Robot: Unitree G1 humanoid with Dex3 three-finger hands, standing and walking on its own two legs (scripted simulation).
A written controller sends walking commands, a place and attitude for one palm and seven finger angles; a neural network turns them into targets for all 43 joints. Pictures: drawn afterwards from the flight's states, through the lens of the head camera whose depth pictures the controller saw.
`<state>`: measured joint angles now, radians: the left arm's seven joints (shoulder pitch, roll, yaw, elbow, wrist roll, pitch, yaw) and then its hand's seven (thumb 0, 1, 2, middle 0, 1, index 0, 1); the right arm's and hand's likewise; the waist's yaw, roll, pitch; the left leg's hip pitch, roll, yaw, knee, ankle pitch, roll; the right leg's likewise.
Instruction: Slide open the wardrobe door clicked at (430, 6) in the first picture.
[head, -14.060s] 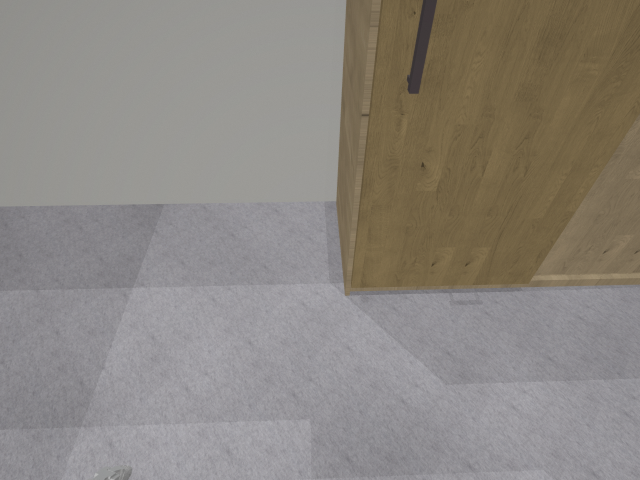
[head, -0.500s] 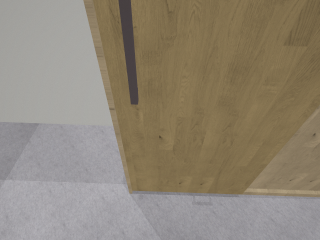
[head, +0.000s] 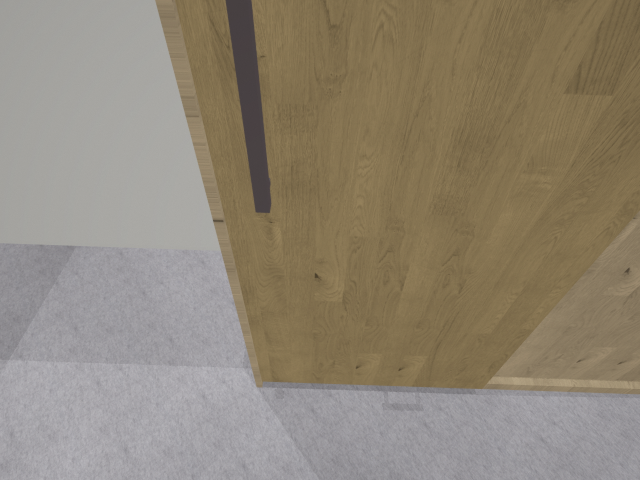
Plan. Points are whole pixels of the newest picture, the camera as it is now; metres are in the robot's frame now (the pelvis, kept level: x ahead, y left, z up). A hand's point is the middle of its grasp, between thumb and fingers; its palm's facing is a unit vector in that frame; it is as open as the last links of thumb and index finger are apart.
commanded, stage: look again from close up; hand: left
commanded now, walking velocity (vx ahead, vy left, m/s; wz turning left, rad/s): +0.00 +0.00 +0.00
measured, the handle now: (255, 110) +0.49 +0.11 +0.22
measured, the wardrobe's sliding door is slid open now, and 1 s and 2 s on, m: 0.00 0.00 0.00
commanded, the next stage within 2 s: raise the hand with hooked fingers in 1.36 s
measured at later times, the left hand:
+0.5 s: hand out of the picture +0.06 +0.23 -0.16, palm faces -0.02 -0.95 -0.31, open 7.4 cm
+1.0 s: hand out of the picture +0.07 +0.23 -0.16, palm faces -0.01 -0.95 -0.32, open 7.4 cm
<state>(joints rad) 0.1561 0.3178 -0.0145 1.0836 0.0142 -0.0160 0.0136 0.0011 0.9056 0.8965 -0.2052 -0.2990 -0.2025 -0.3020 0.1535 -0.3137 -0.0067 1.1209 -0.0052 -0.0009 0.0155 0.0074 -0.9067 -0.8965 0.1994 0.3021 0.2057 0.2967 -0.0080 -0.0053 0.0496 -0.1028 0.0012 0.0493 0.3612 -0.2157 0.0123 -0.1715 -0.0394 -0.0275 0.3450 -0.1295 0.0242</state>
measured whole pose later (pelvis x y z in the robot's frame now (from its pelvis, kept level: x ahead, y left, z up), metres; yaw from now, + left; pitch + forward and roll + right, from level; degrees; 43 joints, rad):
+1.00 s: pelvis +0.01 +0.00 +0.00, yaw +1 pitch -2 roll +0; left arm 0.15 0.32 -0.01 1.10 0.02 -0.02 0.01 0.00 0.91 0.90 -0.21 -0.30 -0.20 -0.30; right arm 0.14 -0.31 0.00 1.12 -0.01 -0.01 0.01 0.01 -0.91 -0.90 0.20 0.30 0.21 0.30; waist 0.00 0.00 0.04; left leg -0.08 0.00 0.04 0.32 -0.21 0.01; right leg -0.15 -0.04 -0.04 0.32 -0.14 0.02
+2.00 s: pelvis +0.00 -0.02 -0.05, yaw +3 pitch +5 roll -2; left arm 0.35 0.30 0.40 0.09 -0.42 -0.41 -0.53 0.01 0.47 0.71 -0.24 -0.58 -0.23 -0.58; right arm 0.22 -0.28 -0.01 0.59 0.04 -0.32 -0.09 0.01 -0.90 -0.90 0.20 0.30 0.21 0.30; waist 0.07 0.00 -0.05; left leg -0.54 0.04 -0.04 0.94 -0.49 -0.02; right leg -0.57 -0.02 -0.10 0.87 -0.39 -0.01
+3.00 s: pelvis +0.02 -0.02 -0.01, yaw +3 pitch -3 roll -1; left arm -0.19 0.52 0.52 0.02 -0.36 0.27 -0.46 -0.02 -0.49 0.30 -0.31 -1.19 -0.30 -1.20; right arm 0.21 -0.26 0.09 0.61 0.10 -0.24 -0.11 0.02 -0.90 -0.90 0.20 0.30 0.21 0.30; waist 0.08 0.07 -0.03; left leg -0.13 0.03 -0.01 0.49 -0.31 -0.02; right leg -0.18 -0.02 -0.09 0.47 -0.24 -0.01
